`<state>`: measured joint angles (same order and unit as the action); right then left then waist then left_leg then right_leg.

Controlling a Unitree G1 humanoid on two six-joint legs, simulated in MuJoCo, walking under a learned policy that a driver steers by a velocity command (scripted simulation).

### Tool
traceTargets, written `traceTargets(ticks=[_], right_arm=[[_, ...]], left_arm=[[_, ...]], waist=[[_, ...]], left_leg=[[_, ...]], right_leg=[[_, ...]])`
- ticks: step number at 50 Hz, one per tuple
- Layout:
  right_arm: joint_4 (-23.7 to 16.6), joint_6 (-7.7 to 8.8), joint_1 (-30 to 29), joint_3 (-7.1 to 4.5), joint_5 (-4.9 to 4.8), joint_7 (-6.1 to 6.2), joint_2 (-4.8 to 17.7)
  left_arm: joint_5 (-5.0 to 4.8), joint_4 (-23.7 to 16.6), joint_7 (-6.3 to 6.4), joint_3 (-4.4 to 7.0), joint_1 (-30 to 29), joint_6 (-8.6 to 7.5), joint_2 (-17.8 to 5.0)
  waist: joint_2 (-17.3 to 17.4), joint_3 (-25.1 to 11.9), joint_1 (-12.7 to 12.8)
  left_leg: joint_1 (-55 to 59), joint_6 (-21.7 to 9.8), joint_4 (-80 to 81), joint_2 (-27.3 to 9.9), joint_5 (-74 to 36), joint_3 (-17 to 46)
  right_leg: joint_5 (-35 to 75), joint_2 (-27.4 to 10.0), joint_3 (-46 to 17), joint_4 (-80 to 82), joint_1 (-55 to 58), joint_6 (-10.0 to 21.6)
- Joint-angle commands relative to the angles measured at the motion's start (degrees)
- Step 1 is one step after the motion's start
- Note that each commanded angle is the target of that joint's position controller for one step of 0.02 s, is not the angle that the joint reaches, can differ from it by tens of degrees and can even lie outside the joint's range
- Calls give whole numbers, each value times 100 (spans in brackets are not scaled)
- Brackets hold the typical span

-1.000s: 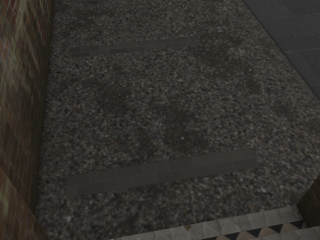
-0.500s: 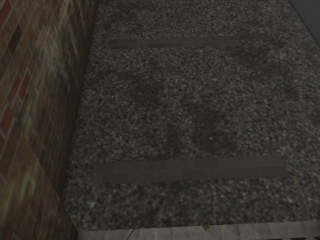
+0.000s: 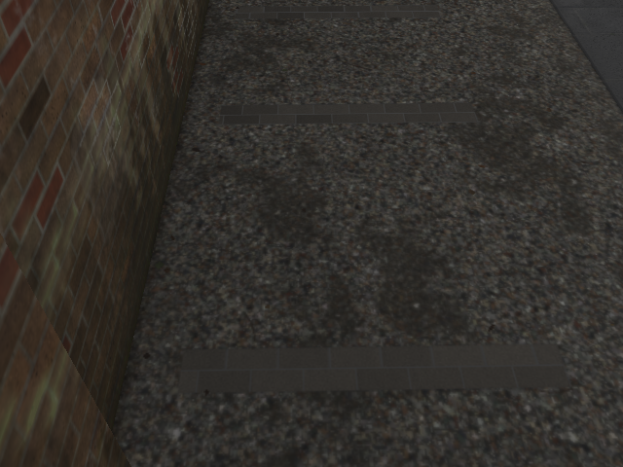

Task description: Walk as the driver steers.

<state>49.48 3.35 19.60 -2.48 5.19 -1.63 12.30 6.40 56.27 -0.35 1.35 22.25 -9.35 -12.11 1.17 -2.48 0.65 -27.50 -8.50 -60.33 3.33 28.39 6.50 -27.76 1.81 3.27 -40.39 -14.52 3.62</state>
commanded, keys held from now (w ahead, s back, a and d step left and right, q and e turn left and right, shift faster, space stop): w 1.00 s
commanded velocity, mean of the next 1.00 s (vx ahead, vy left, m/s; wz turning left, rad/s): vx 0.47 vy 0.00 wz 0.00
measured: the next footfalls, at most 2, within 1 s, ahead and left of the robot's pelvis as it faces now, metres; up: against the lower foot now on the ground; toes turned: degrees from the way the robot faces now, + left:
left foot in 0.26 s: +0.17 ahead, +0.11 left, -0.22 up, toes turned +1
right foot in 0.66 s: +0.40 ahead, -0.09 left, -0.44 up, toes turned -2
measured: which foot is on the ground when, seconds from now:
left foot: up 0.00-0.24, down 0.26-0.66, up 0.68-1.00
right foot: down 0.00-0.26, up 0.28-0.64, down 0.66-1.00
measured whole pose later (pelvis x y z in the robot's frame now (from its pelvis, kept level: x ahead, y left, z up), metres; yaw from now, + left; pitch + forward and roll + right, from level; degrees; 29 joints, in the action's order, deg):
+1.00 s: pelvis +0.47 -0.03 -0.50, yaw -2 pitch +1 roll -1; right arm 51.2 4.5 10.4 2.8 7.1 -5.1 12.2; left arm 5.2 64.6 -0.1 -4.4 36.2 -9.3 -5.6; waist 1.8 -2.8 5.4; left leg -42.1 -1.3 -49.3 -4.0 -28.2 2.7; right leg -42.5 6.7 4.2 -59.8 -18.1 6.8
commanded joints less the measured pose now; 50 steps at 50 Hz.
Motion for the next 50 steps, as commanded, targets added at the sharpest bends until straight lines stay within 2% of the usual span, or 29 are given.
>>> traceTargets(ticks=[1,2,3,4,6,8,10,12,13,14,15,17,18,20,21,23,26,30,32,33,34,35,37,39,40,41,44,48,50], right_arm=[[-622,186,-697,169,126,33,186],[-348,158,-402,274,430,18,112],[-199,163,-87,225,403,-22,162],[-159,179,216,318,295,-160,-149],[-282,38,336,278,197,-383,-3],[-686,-63,-383,185,425,-327,416],[-408,-90,-252,225,386,-273,383],[655,-65,2316,-87,350,-169,919],[824,-22,2275,-275,252,-103,1199],[935,-15,2914,-352,176,-59,1640],[1160,143,3123,-395,171,-156,1698],[1312,126,2217,-230,185,-295,1122],[1185,165,1622,169,321,-249,-273],[1187,213,953,451,158,-56,-851],[1015,335,747,442,65,-61,-474],[700,595,342,563,46,215,-339],[783,663,808,507,52,141,572],[1098,367,1538,404,-115,134,696],[927,154,1058,327,282,-119,796],[1147,40,1247,396,-58,-305,471],[1216,-15,1430,269,140,-595,715],[895,44,1566,132,-206,-671,421],[97,154,837,339,-362,-509,49],[269,131,644,530,-86,-188,-256],[332,80,781,521,-67,-192,-181],[535,-6,706,479,-49,-299,-119],[151,150,-600,461,179,-561,192],[52,155,-530,389,195,-295,578],[-57,149,-1010,407,233,-292,711]], left_arm=[[56,265,-15,-148,883,123,87],[94,-131,169,-435,219,141,833],[-43,-295,243,-409,125,153,598],[169,-425,259,-389,-161,63,241],[184,-613,191,-317,-535,-128,-322],[52,-328,94,-320,320,-189,-426],[-83,39,36,-321,941,-29,-525],[88,158,-291,-74,797,177,-1181],[-350,293,-360,102,919,359,-1275],[-121,78,-581,41,1256,414,-706],[-283,-437,-643,-37,874,300,-210],[-380,-1032,-603,-107,81,258,-290],[-147,-924,-410,-329,-176,361,190],[-152,-411,-354,-280,-90,493,27],[8,-268,-511,-358,-2,560,251],[158,-351,-627,-400,-64,548,41],[79,-715,-477,-335,-451,695,-501],[202,-1129,-523,-356,-1912,762,-529],[74,-212,-516,-170,661,551,-759],[-201,379,-398,48,1723,435,-1042],[-27,670,-366,344,3261,501,-1491],[-86,541,-433,434,2495,475,-1919],[89,441,-458,446,1618,602,-1622],[258,568,-393,-184,1038,497,497],[230,727,-289,-248,1183,393,652],[-97,752,-183,-341,1011,271,736],[-118,452,39,-370,343,-178,-28],[-106,350,55,-430,612,-135,-438],[-245,522,123,-383,1367,-78,-481]], waist=[[-267,638,159],[-179,646,120],[-635,378,-28],[-348,420,-205],[-171,584,-483],[-67,1102,-170],[-182,1059,26],[5,792,-967],[1248,1137,-1183],[1443,-471,-1023],[744,-624,-727],[239,667,-595],[-710,1069,-431],[-590,1445,55],[257,1184,169],[-95,700,176],[-57,926,80],[92,1286,-775],[-391,405,182],[-970,652,630],[-1590,-365,1197],[-1338,-745,447],[-524,-27,438],[512,1243,-57],[72,1525,-216],[23,1564,-171],[-140,646,-33],[-326,695,-236],[-311,1005,252]], left_leg=[[-2943,43,-270,-752,-1098,67],[-2372,217,1155,-1069,-3812,185],[-983,319,1328,-752,-4413,-391],[1513,454,1313,-517,-7260,-944],[2899,774,456,-462,-6871,-1039],[2086,756,1230,-571,-5077,-1018],[1491,526,2680,-709,-4533,-681],[2871,303,3223,-734,-4353,-672],[2679,34,6539,-786,-4076,-503],[5544,-887,2428,-1627,-7389,8],[6268,-1350,1992,-2029,-7728,752],[4603,-1771,2810,-3262,-3034,3151],[3816,-1151,2986,-2785,-3273,2086],[-206,-1068,3096,-1773,-3539,733],[-1992,-810,2818,-911,-2038,5],[-2916,-324,2075,-331,-707,-631],[-2676,-456,1421,-758,200,187],[1666,-646,451,-1492,-1456,2153],[310,-428,-1468,-943,-2744,1170],[-280,-119,-2739,-540,-1389,860],[-2265,258,-5914,565,742,275],[-3981,288,-6634,487,1442,-251],[-5481,343,-5855,-241,437,-86],[-5626,175,-3260,-1316,-2482,631],[-4746,164,-2558,-1397,-3055,394],[-3466,216,-1127,-1348,-4406,18],[-468,428,513,-990,-6932,-515],[375,742,693,-597,-6021,-527],[-1293,905,1617,-657,-5182,-443]], right_leg=[[312,-1783,-2326,986,821,1290],[538,-1086,-1210,60,-43,737],[309,-495,-518,-196,-1169,550],[-448,-96,187,-344,-3854,304],[-1258,-232,229,-677,-5246,342],[-1666,-712,-641,-1286,-4179,510],[-878,-1059,-1395,-2236,-2192,535],[412,-1054,-1852,-4402,-1703,298],[-751,-132,-1451,-6402,-1257,204],[-1773,613,-1140,-8281,-3248,299],[-1704,577,-876,-8493,-5302,276],[-564,-478,-1455,-7763,-7833,212],[1529,-1279,-1873,-4935,-7921,154],[3938,-1420,-1145,-2317,-4347,165],[4873,-1133,-568,-2857,-2195,63],[7450,-912,-408,-1315,-675,-92],[5884,-600,-274,-820,-25,-345],[4228,-996,-941,2097,-2832,-90],[4165,-512,-259,1458,678,41],[4725,-714,-408,3893,1854,185],[6849,-1367,-567,1172,4680,1099],[7591,-1774,-1130,-27,5069,1379],[3405,-2623,-2787,1010,3625,1977],[1607,-2211,-2518,1465,1043,1407],[1802,-1999,-2446,1584,-179,1362],[1440,-1525,-1759,1649,-1674,1362],[976,-390,-574,933,-3446,848],[396,-611,-1320,-157,-3095,810],[910,-878,-2001,-1083,-953,887]])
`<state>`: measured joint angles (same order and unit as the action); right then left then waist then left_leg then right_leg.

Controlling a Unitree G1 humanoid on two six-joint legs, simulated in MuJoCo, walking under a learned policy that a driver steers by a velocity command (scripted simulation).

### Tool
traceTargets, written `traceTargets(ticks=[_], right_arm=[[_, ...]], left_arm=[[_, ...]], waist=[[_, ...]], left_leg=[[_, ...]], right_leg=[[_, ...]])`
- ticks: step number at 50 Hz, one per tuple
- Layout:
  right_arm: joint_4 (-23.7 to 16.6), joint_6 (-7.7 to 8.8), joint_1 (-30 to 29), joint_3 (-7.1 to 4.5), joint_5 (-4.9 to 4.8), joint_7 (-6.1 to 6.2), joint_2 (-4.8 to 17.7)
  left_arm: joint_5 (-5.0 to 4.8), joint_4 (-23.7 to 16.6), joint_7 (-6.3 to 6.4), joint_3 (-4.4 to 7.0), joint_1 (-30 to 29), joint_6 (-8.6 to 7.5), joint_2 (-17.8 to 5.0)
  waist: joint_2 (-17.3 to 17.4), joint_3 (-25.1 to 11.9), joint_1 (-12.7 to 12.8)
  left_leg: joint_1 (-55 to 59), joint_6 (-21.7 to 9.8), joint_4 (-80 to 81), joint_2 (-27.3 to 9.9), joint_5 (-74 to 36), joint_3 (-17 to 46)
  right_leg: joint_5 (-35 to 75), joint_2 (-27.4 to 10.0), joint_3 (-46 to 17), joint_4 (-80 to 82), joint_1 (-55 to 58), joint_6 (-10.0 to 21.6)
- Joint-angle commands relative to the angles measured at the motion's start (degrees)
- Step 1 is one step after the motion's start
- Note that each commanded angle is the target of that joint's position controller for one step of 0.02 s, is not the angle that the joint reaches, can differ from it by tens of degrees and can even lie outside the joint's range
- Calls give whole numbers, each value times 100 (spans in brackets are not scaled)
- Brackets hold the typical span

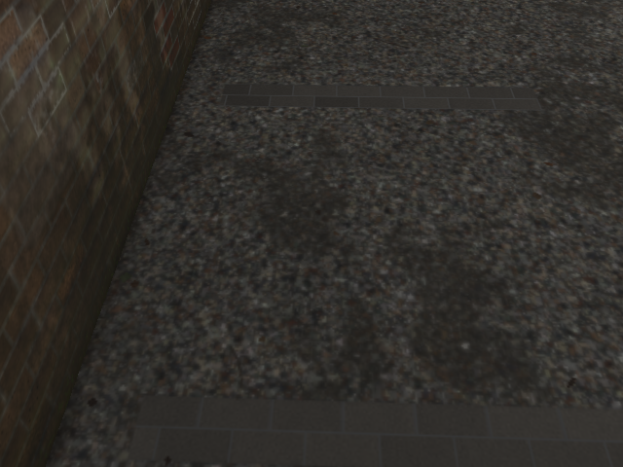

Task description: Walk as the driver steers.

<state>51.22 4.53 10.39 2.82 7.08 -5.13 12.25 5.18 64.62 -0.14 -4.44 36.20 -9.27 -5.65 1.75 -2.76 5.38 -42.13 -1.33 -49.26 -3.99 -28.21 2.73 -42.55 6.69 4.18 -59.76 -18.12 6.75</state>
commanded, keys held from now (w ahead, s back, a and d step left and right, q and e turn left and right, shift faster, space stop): w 0.18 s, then no key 0.82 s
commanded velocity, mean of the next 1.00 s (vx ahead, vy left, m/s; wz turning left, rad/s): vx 0.20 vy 0.00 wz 0.00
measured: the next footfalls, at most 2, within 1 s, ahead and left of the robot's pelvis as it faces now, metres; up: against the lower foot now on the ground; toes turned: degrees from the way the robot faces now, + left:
left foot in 0.14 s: +0.14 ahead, +0.11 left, -0.22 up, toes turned +4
right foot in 0.48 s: +0.50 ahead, -0.08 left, -0.44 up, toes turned +0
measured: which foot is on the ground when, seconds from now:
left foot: up 0.00-0.12, down 0.14-0.48, up 0.50-0.76, down 0.78-1.00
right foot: down 0.00-0.12, up 0.14-0.46, down 0.48-1.00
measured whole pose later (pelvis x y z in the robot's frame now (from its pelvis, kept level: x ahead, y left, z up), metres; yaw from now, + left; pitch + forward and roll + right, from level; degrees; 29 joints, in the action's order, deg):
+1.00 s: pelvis +0.46 +0.01 -0.36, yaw +1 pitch +1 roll -1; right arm 54.2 -1.7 11.3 -2.6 -0.5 2.6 9.4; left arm 0.0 54.5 1.9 1.7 15.1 0.7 -8.4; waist 0.6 -0.6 0.7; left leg -19.1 3.2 -31.3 -3.2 13.2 4.1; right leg -15.3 3.2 2.7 -28.3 -14.0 2.6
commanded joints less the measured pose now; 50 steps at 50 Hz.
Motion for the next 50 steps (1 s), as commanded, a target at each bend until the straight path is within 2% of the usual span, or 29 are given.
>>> traceTargets(ticks=[1,4,5,6,7,8,9,10,11,12,13,14,15,16,18,21,22,23,24,25,27,29,30,32,34,37,40,43,50], right_arm=[[-307,-10,-509,-129,-3,-9,689],[-340,-11,-1002,-278,-15,-33,716],[13,125,115,-294,24,-3,627],[744,145,2546,-425,-8,57,775],[1660,176,5272,-650,27,159,1089],[1554,146,5152,-694,-4,210,885],[1068,89,3438,-803,40,160,1723],[1078,61,3058,-876,37,119,1700],[860,56,2206,-771,-105,124,1267],[442,134,1017,-229,-14,242,-452],[99,275,219,-113,-485,465,-643],[80,371,200,-154,-390,506,-237],[255,489,732,-182,-224,531,-156],[148,667,756,-237,-125,508,177],[-16,797,960,-367,-190,495,904],[197,485,1758,-249,-765,499,744],[530,-3,1727,-410,-1236,829,227],[670,-202,1844,-401,-1009,866,357],[904,-158,2416,-437,-880,739,48],[863,-165,2962,-272,-1085,565,-475],[-76,-166,1272,-157,-1227,612,-44],[-365,-514,972,-29,-1189,833,-513],[-357,-655,658,-191,-1179,947,-65],[-275,-683,707,-413,-1006,1045,20],[-205,-514,577,-361,-729,974,-322],[-318,-589,195,-387,-851,842,-310],[-281,-730,231,-444,-565,749,-71],[-169,-764,-37,-628,-783,757,236],[128,-517,-23,-642,-790,777,163]], left_arm=[[-151,-148,160,227,515,14,-1011],[-17,54,83,233,936,259,-623],[-79,-261,-65,263,469,272,-645],[125,-555,-309,385,-761,207,-1120],[132,-632,-528,565,-1524,134,-1554],[-209,-715,-723,787,-1556,208,-2012],[-245,-1077,-885,611,-1165,257,-1038],[-273,-1315,-923,518,-1047,276,-741],[-218,-1512,-852,513,-1292,293,-851],[-20,-1728,-656,475,-1879,323,-772],[109,-1400,-516,439,-2027,317,-767],[46,-1098,-450,387,-1567,363,-559],[226,-968,-615,258,-1312,428,-314],[97,-863,-604,265,-893,419,-412],[-30,-1108,-497,535,-1275,423,-1355],[176,-1420,-513,477,-2652,578,-1573],[-1127,-1476,-350,556,-2515,539,-978],[-1196,-959,-341,548,-1222,535,-963],[-894,-629,-339,709,-109,679,-1437],[-659,-481,-329,764,565,748,-1863],[-522,-706,-174,630,-419,1017,-1344],[-423,-844,24,581,-1826,1120,-1621],[-310,-1226,96,530,-2318,989,-1486],[-333,-1564,120,439,-3219,807,-1284],[-530,-1348,303,449,-2679,835,-958],[-553,-1098,350,522,-1965,879,-966],[-531,-1114,214,504,-1852,858,-630],[-532,-1306,208,634,-1983,940,-904],[-515,-1172,196,739,-1864,938,-651]], waist=[[-395,1074,192],[-669,718,380],[-384,659,-60],[-262,722,-1275],[1275,732,-2620],[1568,774,-2691],[598,-44,-1074],[26,-372,-939],[-30,-135,-764],[-495,1204,-589],[-1077,1441,-448],[-219,1465,-67],[404,1224,-62],[-284,1025,-100],[-474,1184,-87],[-398,1425,-788],[-699,1068,-740],[-930,710,-272],[-1708,-22,-167],[-2175,-1126,-18],[-847,-2079,322],[-217,-1523,-677],[398,-674,-707],[278,472,-1149],[-529,65,-934],[-1083,-418,-706],[-706,-98,-693],[88,580,-532],[303,166,-383]], left_leg=[[-946,210,1284,-16,787,81],[-139,-103,1505,59,1660,-153],[1585,-119,1472,338,2229,-338],[4123,-217,1200,398,2255,-295],[7145,-581,1690,308,1272,-473],[7061,-915,3867,-373,1626,190],[7938,-1587,1195,-1301,-1198,1020],[8041,-2015,951,-1568,-1328,1174],[7125,-1955,1007,-1526,-497,1285],[4604,-1369,1533,-1800,1747,1812],[2354,-1222,1940,-920,2475,582],[-593,-1131,1647,-23,2936,-315],[-1175,-900,1335,393,3592,-632],[-1944,-541,664,739,4973,-898],[-1506,-369,386,423,5212,-17],[2734,-494,-973,-339,4120,1332],[2956,-617,-2215,20,4113,1037],[2197,-581,-3538,162,4337,660],[715,-244,-5346,916,6476,156],[-1577,127,-7923,1528,9354,190],[-2525,338,-7412,462,8163,651],[-1152,565,-6651,-83,7152,372],[-909,472,-5578,-95,5773,730],[689,606,-3351,-50,4350,617],[1813,720,-59,-6,3177,66],[2634,734,996,257,3168,-121],[3128,393,1870,-158,3204,221],[2610,295,2059,34,4383,191],[2625,144,2189,15,3229,260]], right_leg=[[2827,-1441,-2544,477,868,619],[3848,-1232,-2759,-2,1335,515],[4510,-986,-2378,-967,241,496],[4378,-998,-2418,-2020,-1915,563],[3176,-132,-1800,-4793,-4216,93],[-229,238,-1040,-6033,-4453,8],[199,-38,-1070,-6032,-5344,157],[129,-261,-1059,-5954,-6113,46],[461,-609,-747,-5871,-6701,-50],[2586,-1466,-1679,-2997,-6607,-235],[5016,-1634,-1079,207,-4489,-297],[6332,-1237,-439,516,-1092,-334],[7958,-1265,-524,169,-11,-413],[9921,-1226,-520,1105,1134,-389],[8330,-1007,-239,1368,1456,-774],[6517,-1681,-1000,4428,-1156,-562],[8379,-1613,-1140,5591,-1054,-438],[8828,-1443,-688,5701,540,-339],[11403,-1829,-641,4275,2692,30],[13061,-2767,-969,1892,5476,899],[8705,-3014,-1936,2284,5153,1295],[5451,-3579,-3153,3781,1957,1562],[4316,-3435,-3207,4007,531,1261],[4466,-2233,-1791,4236,-1911,825],[4732,-1288,-576,3996,-1464,452],[4743,-1629,-1111,3983,-750,438],[2512,-1450,-1519,4123,-814,-168],[1478,-1041,-1271,4537,-788,-467],[3228,-741,-524,3600,389,-417]])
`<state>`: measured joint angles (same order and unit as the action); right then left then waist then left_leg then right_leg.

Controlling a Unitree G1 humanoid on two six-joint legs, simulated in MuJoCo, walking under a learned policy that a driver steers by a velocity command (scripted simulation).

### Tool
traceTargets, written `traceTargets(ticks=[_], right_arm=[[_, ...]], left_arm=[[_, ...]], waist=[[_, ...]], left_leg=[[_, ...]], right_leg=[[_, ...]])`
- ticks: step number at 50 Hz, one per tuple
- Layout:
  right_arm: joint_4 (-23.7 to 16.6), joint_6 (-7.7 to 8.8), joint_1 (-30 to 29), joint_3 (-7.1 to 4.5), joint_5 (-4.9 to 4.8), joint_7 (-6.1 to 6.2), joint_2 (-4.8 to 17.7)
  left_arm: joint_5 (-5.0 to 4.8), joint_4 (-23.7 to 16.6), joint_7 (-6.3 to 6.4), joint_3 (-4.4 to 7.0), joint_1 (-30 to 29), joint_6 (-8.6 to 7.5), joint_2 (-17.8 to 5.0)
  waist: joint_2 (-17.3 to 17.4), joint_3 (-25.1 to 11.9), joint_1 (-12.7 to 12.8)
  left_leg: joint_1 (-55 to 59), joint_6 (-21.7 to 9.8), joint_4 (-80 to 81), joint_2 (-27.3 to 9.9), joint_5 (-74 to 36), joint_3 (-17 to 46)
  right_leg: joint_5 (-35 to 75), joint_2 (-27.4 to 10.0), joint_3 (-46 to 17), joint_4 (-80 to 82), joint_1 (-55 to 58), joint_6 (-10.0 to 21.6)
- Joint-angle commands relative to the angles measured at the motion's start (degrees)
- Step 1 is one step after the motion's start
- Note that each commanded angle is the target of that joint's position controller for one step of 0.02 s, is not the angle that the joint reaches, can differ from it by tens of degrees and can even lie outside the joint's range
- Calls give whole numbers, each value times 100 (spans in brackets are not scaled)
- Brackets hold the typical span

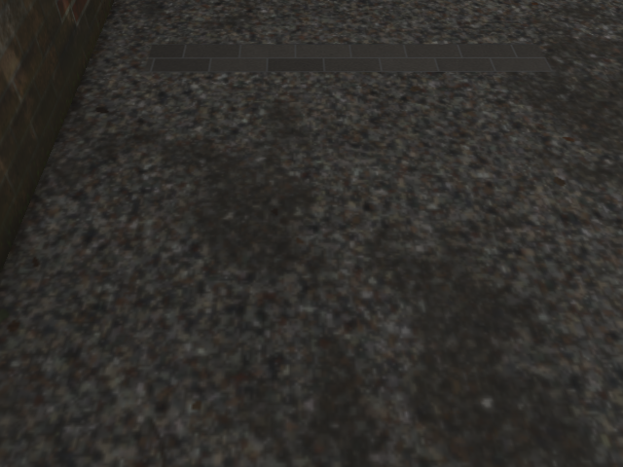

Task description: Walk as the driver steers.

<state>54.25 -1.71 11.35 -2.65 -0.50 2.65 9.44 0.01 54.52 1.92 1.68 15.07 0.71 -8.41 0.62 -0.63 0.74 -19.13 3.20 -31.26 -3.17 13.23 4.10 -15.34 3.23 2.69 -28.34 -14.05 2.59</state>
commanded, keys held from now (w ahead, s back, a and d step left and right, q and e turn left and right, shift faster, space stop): no key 0.22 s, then w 0.34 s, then w+e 0.44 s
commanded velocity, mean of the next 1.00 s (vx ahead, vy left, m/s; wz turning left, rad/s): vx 0.28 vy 0.00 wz -0.14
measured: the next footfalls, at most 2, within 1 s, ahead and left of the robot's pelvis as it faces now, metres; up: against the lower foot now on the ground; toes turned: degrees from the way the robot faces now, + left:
left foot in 0.68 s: +0.32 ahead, +0.23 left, +0.00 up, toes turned -1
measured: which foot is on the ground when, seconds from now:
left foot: down 0.00-0.42, up 0.44-0.66, down 0.68-1.00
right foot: down 0.00-0.68, up 0.70-1.00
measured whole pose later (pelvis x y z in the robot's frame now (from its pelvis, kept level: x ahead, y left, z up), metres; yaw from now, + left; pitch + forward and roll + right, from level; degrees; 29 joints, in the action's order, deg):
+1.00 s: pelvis +0.33 +0.14 +0.01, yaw -10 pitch +1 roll +0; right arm 61.7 5.9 24.7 -2.4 0.5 1.4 8.4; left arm -1.9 48.3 0.4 6.2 6.0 -2.0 -13.9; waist -2.3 -2.1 -3.8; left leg -3.6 -2.2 -17.3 0.1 15.3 -10.2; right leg 3.3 -0.8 -7.8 -54.5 -44.0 5.0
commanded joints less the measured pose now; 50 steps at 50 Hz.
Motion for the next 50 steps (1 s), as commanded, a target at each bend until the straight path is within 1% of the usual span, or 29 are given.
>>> traceTargets(ticks=[1,7,11,13,15,17,19,21,22,24,26,27,28,29,30,31,32,33,34,35,36,37,38,39,41,42,45,48,50], right_arm=[[-130,133,-52,-110,-34,-5,479],[35,211,82,-143,-44,-42,535],[125,177,133,-143,-46,-34,532],[190,144,273,-211,-113,-9,644],[135,186,387,-234,-210,23,636],[-3,390,379,-206,-287,42,554],[-191,646,158,-143,-299,-10,350],[-634,835,-615,-77,-286,-153,204],[-788,857,-1125,-103,-214,-221,363],[-996,832,-1509,-108,-211,-303,327],[-1052,747,-1324,-39,-192,-348,144],[-1087,693,-1224,-14,-190,-364,138],[-1062,652,-1015,21,-125,-413,177],[-950,621,-796,1,-52,-447,224],[-831,578,-449,-89,-59,-436,335],[-696,519,25,-245,-85,-405,606],[-516,515,701,-386,-90,-331,854],[-228,562,1716,-501,-40,-293,1056],[0,644,2435,-520,51,-286,1499],[-45,759,2372,-369,203,-325,1512],[-210,861,1599,-280,118,-413,1264],[-306,900,913,-193,22,-469,928],[-330,906,391,-144,73,-473,763],[-299,902,68,-117,177,-454,603],[-75,889,178,-22,180,-344,281],[83,899,435,-3,110,-288,301],[304,885,796,-64,90,-155,515],[405,853,976,-105,68,-96,645],[409,851,944,-113,115,-43,720]], left_arm=[[10,-133,-14,154,277,-77,-421],[-48,-3,-6,241,194,-10,-434],[-61,82,-4,263,165,41,-459],[-121,167,13,326,307,61,-570],[-223,120,40,339,348,4,-589],[-312,61,64,297,507,-207,-527],[-314,108,42,298,887,-439,-581],[-221,282,-20,422,1553,-585,-1044],[-152,326,-59,424,1870,-644,-1064],[-121,399,-65,404,2071,-674,-1055],[-121,398,-10,330,1861,-510,-935],[-93,243,17,264,1295,-416,-853],[-67,-2,24,267,599,-328,-924],[-94,-67,7,316,309,-297,-1080],[-144,-13,-9,363,342,-325,-1295],[-164,17,-15,362,310,-367,-1401],[-180,38,-5,351,203,-415,-1421],[-143,40,43,329,51,-486,-1361],[4,-179,44,167,-98,-550,-566],[-256,-112,60,151,1046,-698,-31],[-516,-59,58,218,1271,-753,-206],[-471,-223,71,203,769,-709,-226],[-301,-291,128,234,441,-624,-308],[-198,-248,152,335,462,-509,-526],[-269,-216,69,432,604,-326,-691],[-300,-348,32,436,331,-307,-622],[-236,-548,-76,441,-272,-291,-552],[-181,-838,-181,447,-822,-288,-583],[-138,-994,-237,427,-1187,-301,-567]], waist=[[359,-168,63],[103,-378,21],[40,-201,7],[31,-164,8],[-58,355,-21],[-73,956,24],[-282,1056,166],[-1275,822,429],[-1321,794,700],[-849,666,686],[-572,495,413],[-571,609,181],[-516,543,-53],[-577,321,-163],[-761,167,-378],[-832,64,-703],[-753,-171,-1157],[-363,-553,-1763],[1348,-680,-1700],[2541,-1194,-976],[1735,-692,-542],[1160,44,-422],[535,283,-295],[543,126,-111],[904,23,61],[636,90,28],[196,124,-81],[150,316,-163],[191,506,-167]], left_leg=[[444,-345,343,-55,-1118,106],[644,-462,146,-2,-1905,16],[662,-480,151,36,-1802,-25],[561,-610,-7,232,-210,-197],[67,-824,-68,265,2003,-92],[-620,-1012,-255,116,2731,206],[-1354,-1068,-912,150,2151,124],[-2707,-833,-2421,374,541,-563],[-3610,-772,-3124,327,1685,-392],[-5178,-706,-4270,-45,2526,74],[-5243,-662,-4387,-373,2076,169],[-4668,-649,-3818,-474,1748,114],[-3127,-662,-2643,-448,967,-72],[-1020,-627,-1946,-86,55,-500],[328,-525,-1765,299,-479,-868],[1074,-441,-1676,514,-360,-1002],[1651,-425,-1396,658,-106,-1148],[2584,-410,-1292,514,169,-1069],[2799,-709,-555,-645,943,1132],[2851,-1485,1739,-1917,1428,4697],[2263,-1632,2234,-2234,2546,5147],[1476,-1503,1997,-2121,2502,4098],[698,-1332,1857,-1861,1910,2945],[240,-1102,1725,-1457,1298,1996],[175,-1008,1894,-1213,474,1083],[325,-1016,2012,-1158,-58,831],[1118,-861,2069,-1184,-911,95],[1440,-861,2297,-1233,-1032,-292],[1360,-898,2433,-1166,-1315,-677]], right_leg=[[679,-370,-336,392,60,-13],[1430,-379,-225,52,387,-89],[1324,-404,-207,44,343,-133],[-212,-220,-9,-128,199,-28],[-2077,-304,-220,-136,-395,233],[-2822,-597,-753,-192,-815,517],[-2698,-943,-1456,-161,-546,835],[-1613,-1994,-3304,662,810,1489],[-466,-2433,-4054,849,1448,1768],[879,-2784,-4257,436,2586,1681],[901,-2651,-3462,358,2336,1157],[620,-2428,-2947,541,1551,884],[211,-1992,-2112,828,293,625],[-82,-1453,-1342,1067,-1047,439],[-286,-1272,-1023,1148,-1670,383],[476,-1193,-910,843,-1702,342],[1520,-966,-706,20,-1470,219],[2150,-790,-505,-1542,-1664,-39],[-485,-221,-596,-4273,-2575,-307],[-1872,545,-1736,-5755,-3180,-122],[-1143,273,-1785,-6058,-3479,27],[-583,-118,-1306,-5997,-3703,175],[60,-490,-1132,-5643,-3399,286],[421,-731,-1149,-5139,-2855,334],[689,-802,-1224,-4588,-2464,349],[784,-729,-1274,-4397,-2582,384],[1383,-640,-1338,-3508,-3195,342],[1968,-551,-1291,-2678,-3453,219],[2368,-507,-1056,-2049,-3265,188]])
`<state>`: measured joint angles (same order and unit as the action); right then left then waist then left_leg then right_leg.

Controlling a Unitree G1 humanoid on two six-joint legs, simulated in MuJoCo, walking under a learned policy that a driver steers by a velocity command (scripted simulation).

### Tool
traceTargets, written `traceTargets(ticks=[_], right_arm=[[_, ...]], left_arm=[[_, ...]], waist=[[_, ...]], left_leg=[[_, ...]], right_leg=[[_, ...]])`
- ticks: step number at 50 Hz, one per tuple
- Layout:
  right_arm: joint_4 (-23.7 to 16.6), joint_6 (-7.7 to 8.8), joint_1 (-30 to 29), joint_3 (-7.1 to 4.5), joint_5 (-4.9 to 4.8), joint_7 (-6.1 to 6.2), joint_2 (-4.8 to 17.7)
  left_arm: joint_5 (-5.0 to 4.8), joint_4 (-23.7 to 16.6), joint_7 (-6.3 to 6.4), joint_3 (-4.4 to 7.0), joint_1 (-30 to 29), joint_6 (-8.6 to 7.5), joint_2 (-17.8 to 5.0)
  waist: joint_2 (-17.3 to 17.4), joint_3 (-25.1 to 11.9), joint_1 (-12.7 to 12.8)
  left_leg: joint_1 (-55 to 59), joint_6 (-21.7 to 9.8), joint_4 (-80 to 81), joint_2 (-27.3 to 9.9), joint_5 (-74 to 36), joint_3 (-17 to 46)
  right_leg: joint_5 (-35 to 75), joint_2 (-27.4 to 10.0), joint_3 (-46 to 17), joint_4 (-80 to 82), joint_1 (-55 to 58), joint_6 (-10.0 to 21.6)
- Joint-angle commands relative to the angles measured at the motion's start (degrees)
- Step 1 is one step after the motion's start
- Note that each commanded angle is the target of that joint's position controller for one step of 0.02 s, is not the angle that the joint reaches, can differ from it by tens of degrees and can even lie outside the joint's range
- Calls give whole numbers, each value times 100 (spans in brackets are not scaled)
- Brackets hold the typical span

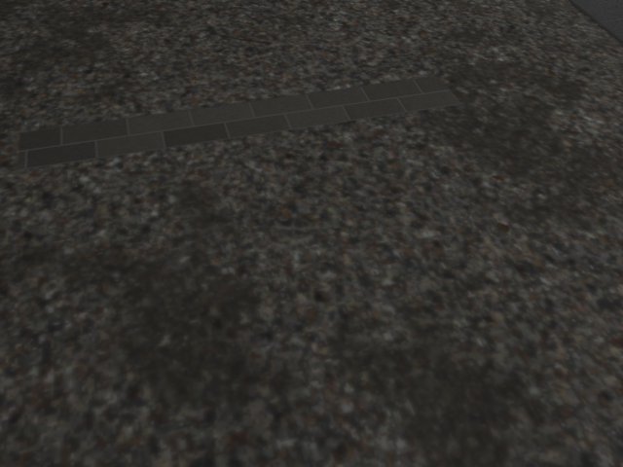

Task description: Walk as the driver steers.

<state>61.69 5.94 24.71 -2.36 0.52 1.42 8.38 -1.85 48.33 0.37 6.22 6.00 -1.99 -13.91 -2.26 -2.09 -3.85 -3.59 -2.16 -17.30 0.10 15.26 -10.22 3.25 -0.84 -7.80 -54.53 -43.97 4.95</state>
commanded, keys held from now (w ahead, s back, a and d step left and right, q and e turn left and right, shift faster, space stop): w+e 0.18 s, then e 0.40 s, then q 0.42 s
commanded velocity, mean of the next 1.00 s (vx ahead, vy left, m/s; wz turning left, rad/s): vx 0.20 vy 0.00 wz -0.31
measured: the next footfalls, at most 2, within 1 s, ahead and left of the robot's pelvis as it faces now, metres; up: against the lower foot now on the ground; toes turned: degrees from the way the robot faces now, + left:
right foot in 0.26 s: +0.31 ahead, -0.13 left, +0.00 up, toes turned -11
left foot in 0.70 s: +0.50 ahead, +0.02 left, +0.00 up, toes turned -26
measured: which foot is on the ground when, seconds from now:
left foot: down 0.00-0.26, up 0.28-0.68, down 0.70-1.00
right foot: up 0.00-0.24, down 0.26-0.72, up 0.74-1.00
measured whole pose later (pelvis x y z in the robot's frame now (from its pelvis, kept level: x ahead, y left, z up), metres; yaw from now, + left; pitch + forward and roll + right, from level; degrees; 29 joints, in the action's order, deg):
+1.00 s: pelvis +0.35 -0.03 -0.01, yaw -16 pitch +2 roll -2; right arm 44.3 -0.2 8.1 -3.5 -0.6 0.3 15.6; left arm -0.8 45.2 3.6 4.7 6.3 2.0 -15.7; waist 0.6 3.7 -1.7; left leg -21.3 -1.2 -24.8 3.7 5.1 9.0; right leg -26.8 2.9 -5.9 -44.5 -20.1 -3.7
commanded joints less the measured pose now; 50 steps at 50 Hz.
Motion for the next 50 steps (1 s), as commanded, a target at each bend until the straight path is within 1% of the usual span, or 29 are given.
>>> traceTargets(ticks=[1,5,7,9,10,11,12,13,14,15,16,17,18,21,24,27,31,33,34,35,36,37,38,39,41,42,43,46,50], right_arm=[[-308,85,-313,-147,-2,90,836],[-147,-37,132,-201,21,110,981],[-149,-112,177,-238,-27,100,1093],[-207,-156,148,-290,-89,132,1308],[-260,-205,72,-323,-109,169,1457],[-387,-223,-83,-364,-121,200,1582],[-575,-197,-417,-372,-168,184,1620],[-815,-101,-582,-331,-92,144,1432],[-1168,119,26,-90,-37,0,725],[-1263,323,-534,-215,-142,-97,1271],[-1498,337,-1043,-242,-299,-85,1314],[-1507,278,-1189,-253,-226,-11,1254],[-1532,166,-1256,-307,-103,29,1342],[-1745,-96,-1161,-295,-4,39,1099],[-1939,-184,-1629,-208,49,85,954],[-2100,-243,-2079,-161,-18,50,1003],[-2164,-277,-2330,-164,-101,-25,1176],[-2118,-204,-2231,-195,-66,-79,1299],[-2059,-145,-2081,-187,-30,-113,1242],[-2013,-81,-2004,-166,66,-144,1220],[-2059,-42,-2018,-172,180,-152,1488],[-2078,-84,-2263,-113,295,-160,1367],[-2069,-143,-2256,-39,157,-188,1045],[-2066,-185,-2171,-34,56,-235,1094],[-2035,-257,-1903,-216,-81,-250,1687],[-2044,-276,-1902,-283,-105,-216,1878],[-2073,-306,-1988,-305,-123,-182,1875],[-2134,-489,-2008,-294,-116,-123,1581],[-2178,-607,-1859,-365,-121,-50,1655]], left_arm=[[58,-438,-119,-45,-433,-23,18],[27,-669,-292,-138,-1048,-29,122],[22,-814,-372,-176,-1307,-51,151],[35,-956,-444,-155,-1333,-93,79],[48,-944,-473,-103,-1056,-105,-43],[37,-782,-491,12,-377,-115,-331],[31,-489,-432,189,642,-118,-704],[100,-289,-282,294,1333,-84,-1092],[279,-542,-225,309,978,-126,-1644],[335,-532,-168,214,1396,-61,-1297],[287,-598,-146,114,960,-90,-963],[110,-644,-161,54,497,-128,-758],[-8,-669,-137,-19,281,-127,-552],[90,-724,-67,-10,221,-118,-737],[88,-756,37,65,339,-8,-987],[19,-820,130,86,396,182,-1061],[78,-829,232,27,496,288,-906],[126,-797,275,-63,454,261,-729],[133,-788,286,-138,355,236,-579],[186,-691,289,-223,551,190,-358],[336,-638,293,-263,1040,128,-227],[286,-531,291,-224,1610,125,-339],[303,-546,308,-154,1386,193,-753],[246,-620,330,-74,908,275,-978],[204,-688,370,-4,421,437,-1004],[175,-681,366,14,412,472,-973],[138,-644,364,5,461,478,-862],[118,-555,339,-55,406,399,-530],[68,-513,311,-83,360,299,-480]], waist=[[495,710,236],[620,1026,-19],[580,1078,-62],[866,804,106],[1064,596,320],[1208,253,673],[1116,-226,1215],[411,-790,1370],[-1081,-1796,619],[-184,-2473,1028],[-104,-1725,908],[411,-933,625],[595,-618,457],[381,-353,122],[50,-399,202],[-301,-595,351],[-519,-635,483],[-608,-577,423],[-577,-544,265],[-369,-541,232],[346,-786,548],[1358,-885,901],[1476,-889,773],[1246,-635,566],[1037,-372,316],[927,-332,341],[883,-276,403],[1051,-355,398],[1316,-504,324]], left_leg=[[-140,-361,1086,-1474,-1578,552],[686,-375,904,-1622,-2215,57],[1014,-375,580,-1676,-3141,-157],[1119,-328,-87,-1689,-5282,-354],[1164,-293,-687,-1678,-6549,-385],[992,-210,-1563,-1621,-7126,-366],[523,-22,-2810,-1374,-6720,-373],[-1312,279,-4728,-1014,-3314,-181],[-3549,591,-7012,256,2054,586],[-3576,455,-7345,80,1911,1777],[-3784,334,-6959,-203,1403,1758],[-3745,360,-6401,-402,1087,1602],[-3594,410,-6040,-505,897,1576],[-3011,582,-5093,-535,625,1485],[-2811,705,-3763,-232,-6,1316],[-2445,727,-2791,11,-851,1334],[-2269,719,-2022,23,-980,1507],[-1983,567,-1614,-73,-930,1524],[-1553,413,-1039,-97,-1350,1452],[-946,233,-440,-271,-2423,1573],[-179,-92,-695,-980,-4474,2306],[67,-997,-759,-1660,-5389,3122],[-185,-1432,-465,-1933,-4320,3770],[-285,-1405,-365,-1712,-3395,3814],[-265,-1307,-132,-1593,-2141,4032],[-327,-1229,-60,-1545,-1795,4031],[-469,-1077,-3,-1353,-1529,3810],[-586,-891,-35,-869,-1308,3325],[-632,-914,12,-783,-943,3546]], right_leg=[[627,-107,174,810,-180,-58],[268,-200,683,1315,-366,-42],[-230,-127,1051,1620,-236,44],[-894,188,1565,1760,585,228],[-1217,436,1764,1713,1055,314],[-1277,627,1799,1844,1890,460],[-481,706,1554,2739,3235,695],[882,-91,281,2558,5252,1022],[2625,-2049,-3095,2715,7158,2466],[2575,-1998,-3094,3154,6957,2375],[2691,-1723,-2081,3183,6254,2019],[2467,-1332,-1421,3373,5222,1669],[2171,-1161,-1178,3571,4531,1508],[2522,-889,-785,3771,3329,1449],[2760,-549,-443,3578,2951,1208],[2045,-393,-519,3384,2885,871],[889,-592,-1004,3171,3291,681],[700,-720,-1165,2867,3476,596],[574,-639,-1105,2641,3425,467],[366,-393,-940,2376,3295,233],[-662,58,-570,1678,2999,-15],[-2732,356,-271,1402,2601,-343],[-3332,191,-56,1259,2555,-592],[-3347,226,51,1124,2388,-650],[-3696,360,120,351,1809,-769],[-3640,344,58,-70,1699,-815],[-3514,341,78,-118,1713,-838],[-3169,422,307,411,1897,-908],[-2822,519,330,1454,2423,-863]])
